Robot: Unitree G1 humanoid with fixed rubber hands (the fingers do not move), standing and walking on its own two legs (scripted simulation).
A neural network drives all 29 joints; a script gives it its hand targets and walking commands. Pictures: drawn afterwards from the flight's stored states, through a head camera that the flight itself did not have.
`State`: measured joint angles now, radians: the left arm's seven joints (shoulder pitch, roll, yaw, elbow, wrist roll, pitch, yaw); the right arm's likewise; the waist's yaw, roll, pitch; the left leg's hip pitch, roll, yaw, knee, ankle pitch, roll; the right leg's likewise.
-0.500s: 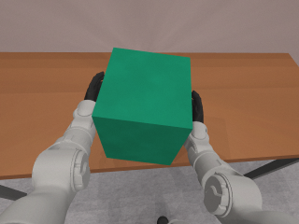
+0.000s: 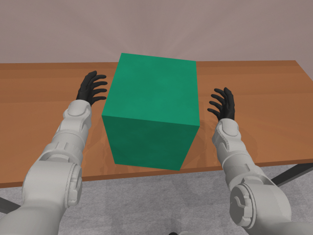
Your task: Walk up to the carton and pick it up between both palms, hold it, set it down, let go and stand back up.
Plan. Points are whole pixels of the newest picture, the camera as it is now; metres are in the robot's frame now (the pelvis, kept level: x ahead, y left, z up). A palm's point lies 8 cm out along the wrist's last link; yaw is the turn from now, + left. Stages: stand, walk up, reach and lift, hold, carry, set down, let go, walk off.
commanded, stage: set down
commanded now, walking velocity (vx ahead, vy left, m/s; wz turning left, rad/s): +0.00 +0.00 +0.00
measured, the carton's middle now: (152, 116) +0.43 -0.03 +0.03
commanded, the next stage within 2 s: none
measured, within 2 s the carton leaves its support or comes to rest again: neither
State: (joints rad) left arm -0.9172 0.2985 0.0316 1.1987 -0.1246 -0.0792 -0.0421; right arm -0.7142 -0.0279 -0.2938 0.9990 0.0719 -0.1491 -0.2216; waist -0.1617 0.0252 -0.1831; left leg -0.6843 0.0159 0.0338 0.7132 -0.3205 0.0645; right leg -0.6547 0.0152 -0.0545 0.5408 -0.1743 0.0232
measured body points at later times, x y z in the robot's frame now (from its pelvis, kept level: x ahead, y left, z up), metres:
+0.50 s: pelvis -0.01 -0.01 +0.01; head +0.03 +0.02 +0.46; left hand +0.45 +0.16 +0.11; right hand +0.37 -0.23 +0.10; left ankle +0.00 +0.07 -0.72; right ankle +0.04 -0.14 -0.72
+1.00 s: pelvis +0.00 -0.02 +0.02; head +0.02 +0.02 +0.47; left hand +0.41 +0.20 +0.07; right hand +0.33 -0.22 +0.06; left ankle +0.00 +0.07 -0.72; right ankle +0.04 -0.14 -0.72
